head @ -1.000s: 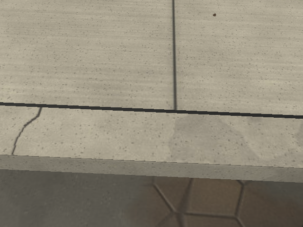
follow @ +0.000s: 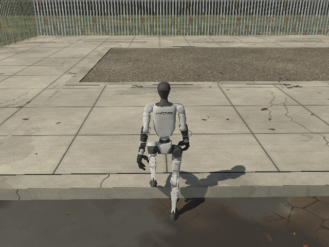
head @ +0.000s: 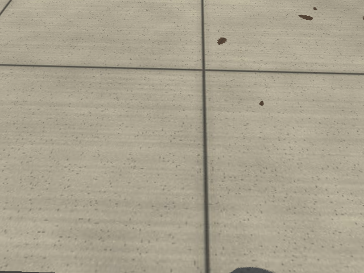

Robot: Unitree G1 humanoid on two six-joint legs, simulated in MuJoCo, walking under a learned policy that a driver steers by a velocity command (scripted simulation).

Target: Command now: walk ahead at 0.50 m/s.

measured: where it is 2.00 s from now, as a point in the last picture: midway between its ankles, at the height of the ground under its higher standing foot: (167, 125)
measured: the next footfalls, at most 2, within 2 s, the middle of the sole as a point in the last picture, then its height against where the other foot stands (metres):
left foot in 0.18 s outside the picture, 0.14 m higher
right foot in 0.82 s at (199, 203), level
